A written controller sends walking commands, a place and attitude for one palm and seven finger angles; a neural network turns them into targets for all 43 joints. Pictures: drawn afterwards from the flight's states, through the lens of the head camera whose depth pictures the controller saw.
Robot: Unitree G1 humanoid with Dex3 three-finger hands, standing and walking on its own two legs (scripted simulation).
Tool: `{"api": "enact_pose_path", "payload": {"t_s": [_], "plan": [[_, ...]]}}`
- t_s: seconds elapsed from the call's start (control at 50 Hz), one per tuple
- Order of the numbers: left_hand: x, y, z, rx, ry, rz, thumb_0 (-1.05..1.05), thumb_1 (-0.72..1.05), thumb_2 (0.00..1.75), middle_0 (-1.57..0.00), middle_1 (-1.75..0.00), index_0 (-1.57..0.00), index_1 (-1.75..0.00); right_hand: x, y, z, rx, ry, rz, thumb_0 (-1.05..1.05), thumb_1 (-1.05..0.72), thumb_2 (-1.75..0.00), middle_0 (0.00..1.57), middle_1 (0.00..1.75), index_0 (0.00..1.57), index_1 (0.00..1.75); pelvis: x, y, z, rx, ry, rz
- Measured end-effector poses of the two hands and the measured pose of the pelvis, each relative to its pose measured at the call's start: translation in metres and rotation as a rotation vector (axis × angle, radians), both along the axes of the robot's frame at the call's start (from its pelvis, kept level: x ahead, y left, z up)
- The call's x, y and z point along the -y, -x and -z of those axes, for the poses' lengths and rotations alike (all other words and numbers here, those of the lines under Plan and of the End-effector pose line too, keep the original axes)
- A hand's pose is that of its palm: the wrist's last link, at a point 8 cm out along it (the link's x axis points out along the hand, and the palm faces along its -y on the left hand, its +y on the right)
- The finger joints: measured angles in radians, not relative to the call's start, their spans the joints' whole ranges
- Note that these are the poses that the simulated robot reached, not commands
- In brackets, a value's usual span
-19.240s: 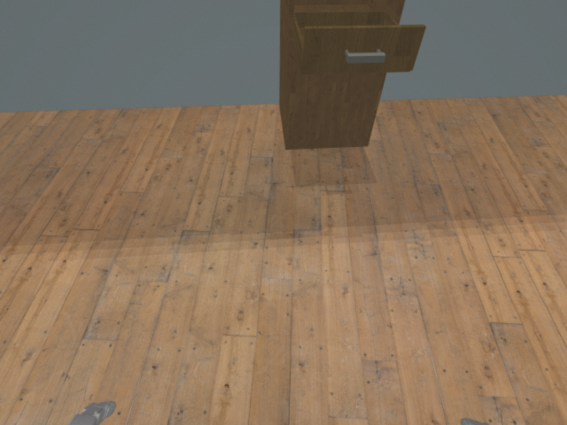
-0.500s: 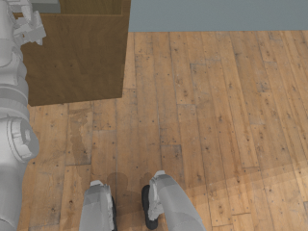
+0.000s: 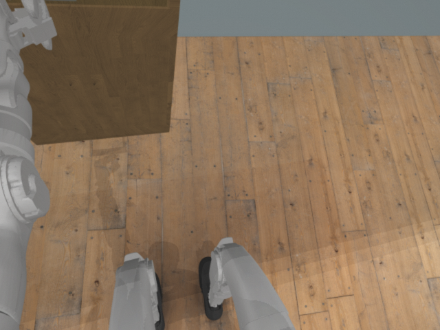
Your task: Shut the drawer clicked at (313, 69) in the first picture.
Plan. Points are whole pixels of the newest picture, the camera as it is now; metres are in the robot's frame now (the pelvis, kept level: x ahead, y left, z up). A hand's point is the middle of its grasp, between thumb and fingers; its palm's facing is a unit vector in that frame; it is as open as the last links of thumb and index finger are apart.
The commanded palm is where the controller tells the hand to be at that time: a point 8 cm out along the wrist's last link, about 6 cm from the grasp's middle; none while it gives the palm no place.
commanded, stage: pull the fist back off the drawer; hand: left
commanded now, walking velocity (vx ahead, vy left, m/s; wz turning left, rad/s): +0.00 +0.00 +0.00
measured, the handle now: out of the picture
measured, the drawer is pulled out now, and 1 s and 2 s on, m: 0.00 0.00 0.00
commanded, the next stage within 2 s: draw the hand back to the body in 0.34 s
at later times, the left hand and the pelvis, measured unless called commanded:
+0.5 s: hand (45, 15) +0.59 +0.18 +0.07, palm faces +0.06 -1.00 -0.03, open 3.1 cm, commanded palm +0.54 +0.21 +0.08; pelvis +0.04 +0.00 +0.02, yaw +0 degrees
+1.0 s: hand out of the picture +0.42 +0.20 +0.17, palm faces +0.04 -0.99 -0.11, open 3.2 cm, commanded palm +0.38 +0.26 +0.19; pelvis +0.08 +0.00 +0.11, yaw +2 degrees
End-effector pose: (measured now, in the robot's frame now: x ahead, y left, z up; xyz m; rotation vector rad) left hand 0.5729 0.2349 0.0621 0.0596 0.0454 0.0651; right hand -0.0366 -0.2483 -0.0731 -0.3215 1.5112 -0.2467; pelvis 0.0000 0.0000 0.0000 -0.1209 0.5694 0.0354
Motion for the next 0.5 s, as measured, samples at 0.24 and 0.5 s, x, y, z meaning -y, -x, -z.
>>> {"api": "enact_pose_path", "payload": {"t_s": [0.24,0.5], "plan": [[0.006,0.004,0.0,0.018,0.028,0.003,0.07,0.8,0.93,-1.4,-1.6,-1.4,-1.6,-0.002,-0.017,-0.002,0.006,-0.038,0.029,0.0,-0.9,-0.9,0.21,0.3,0.2,0.3,-0.001,-0.014,-0.01,0.014,-0.01,0.018],[0.006,0.007,-0.011,0.023,0.028,0.003,-0.01,0.83,0.91,-1.4,-1.6,-1.4,-1.6,0.003,-0.07,-0.003,0.062,-0.067,0.016,0.0,-0.9,-0.9,0.21,0.3,0.2,0.3,-0.001,-0.039,-0.024,0.035,-0.032,0.025]]}}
